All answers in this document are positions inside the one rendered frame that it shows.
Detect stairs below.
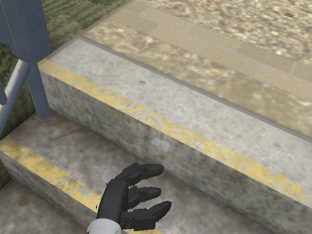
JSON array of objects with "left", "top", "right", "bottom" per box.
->
[{"left": 0, "top": 69, "right": 312, "bottom": 234}]

